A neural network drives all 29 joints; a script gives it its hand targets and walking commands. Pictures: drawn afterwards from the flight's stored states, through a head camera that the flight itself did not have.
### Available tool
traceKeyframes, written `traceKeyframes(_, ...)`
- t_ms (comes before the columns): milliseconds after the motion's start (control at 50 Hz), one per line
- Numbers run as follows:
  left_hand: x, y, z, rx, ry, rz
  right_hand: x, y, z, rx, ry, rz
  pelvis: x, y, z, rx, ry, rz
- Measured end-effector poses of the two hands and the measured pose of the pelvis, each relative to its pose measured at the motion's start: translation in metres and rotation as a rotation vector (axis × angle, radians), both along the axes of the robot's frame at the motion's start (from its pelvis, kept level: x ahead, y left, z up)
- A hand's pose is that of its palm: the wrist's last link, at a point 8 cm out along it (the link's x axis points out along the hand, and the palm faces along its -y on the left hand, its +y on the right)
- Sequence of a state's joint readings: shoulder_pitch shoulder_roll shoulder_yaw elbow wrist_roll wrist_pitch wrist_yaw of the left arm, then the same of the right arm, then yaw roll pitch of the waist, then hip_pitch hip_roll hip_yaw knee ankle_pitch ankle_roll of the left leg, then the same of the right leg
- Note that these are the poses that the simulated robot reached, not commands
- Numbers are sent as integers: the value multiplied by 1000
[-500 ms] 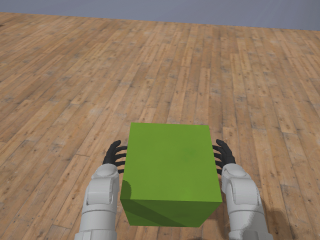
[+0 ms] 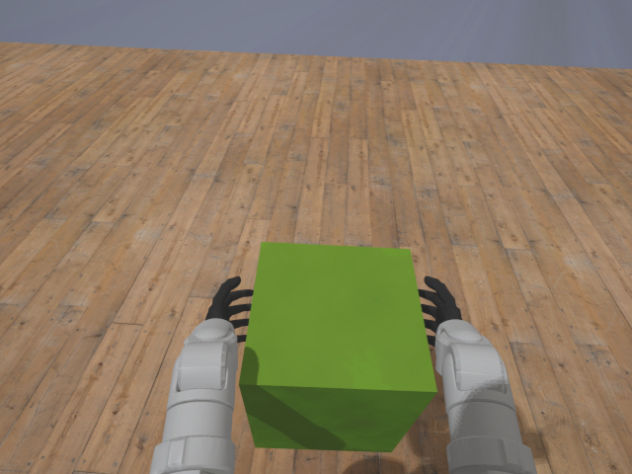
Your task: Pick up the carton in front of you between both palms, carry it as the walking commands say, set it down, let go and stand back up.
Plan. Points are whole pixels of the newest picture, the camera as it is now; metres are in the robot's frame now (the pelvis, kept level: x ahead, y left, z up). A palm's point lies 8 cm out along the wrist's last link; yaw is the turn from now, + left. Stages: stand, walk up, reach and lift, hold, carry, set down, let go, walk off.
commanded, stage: hold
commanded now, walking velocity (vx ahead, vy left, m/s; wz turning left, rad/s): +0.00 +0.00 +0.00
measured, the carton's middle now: (329, 352) +0.30 +0.00 -0.03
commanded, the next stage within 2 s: set down in 0.14 s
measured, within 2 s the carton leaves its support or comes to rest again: neither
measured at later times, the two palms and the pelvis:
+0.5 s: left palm (216, 322) +0.32 +0.17 +0.01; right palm (423, 321) +0.33 -0.13 +0.01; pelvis +0.00 +0.01 -0.01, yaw +0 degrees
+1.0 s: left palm (226, 363) +0.37 +0.19 -0.21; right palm (382, 363) +0.37 -0.11 -0.20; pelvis -0.02 +0.01 -0.13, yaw -2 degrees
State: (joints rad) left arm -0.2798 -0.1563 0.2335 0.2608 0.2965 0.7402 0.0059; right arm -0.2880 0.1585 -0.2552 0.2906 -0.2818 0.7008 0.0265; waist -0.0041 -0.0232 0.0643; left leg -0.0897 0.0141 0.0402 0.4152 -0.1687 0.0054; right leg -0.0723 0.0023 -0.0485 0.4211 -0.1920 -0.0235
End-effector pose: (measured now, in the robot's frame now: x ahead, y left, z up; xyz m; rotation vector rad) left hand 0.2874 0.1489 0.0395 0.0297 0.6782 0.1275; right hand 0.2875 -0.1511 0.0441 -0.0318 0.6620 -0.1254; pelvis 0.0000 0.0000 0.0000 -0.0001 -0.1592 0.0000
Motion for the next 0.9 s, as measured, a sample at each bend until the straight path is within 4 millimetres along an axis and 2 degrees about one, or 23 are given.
traceKeyframes(240, 0, 10, 2, 7, -8, 0, 2, 10, 2, 6, -9, 5, -2, 9, 0, -2, 5, -10)
traceKeyframes(380, 17, 12, -8, -35, -3, 28, 18, 12, -8, 36, -2, -17, -3, 9, -4, -2, 21, 1)
traceKeyframes(460, 29, 14, -22, -40, 8, 39, 32, 14, -24, 45, 9, -17, -4, 8, -9, -1, 51, 0)
traceKeyframes(580, 45, 22, -67, -21, 25, 37, 54, 22, -67, 21, 29, 11, -9, 5, -21, -4, 180, 3)
traceKeyframes(700, 55, 33, -138, 1, 34, 27, 68, 33, -134, 0, 35, 34, -15, 2, -40, -8, 383, 2)
traceKeyframes(800, 58, 41, -195, -8, 23, 44, 72, 41, -192, 22, 26, 24, -16, 2, -68, -9, 583, -17)
traceKeyframes(900, 70, 46, -229, -28, -19, 40, 78, 46, -228, 43, -16, -7, -15, 5, -101, -5, 742, -27)
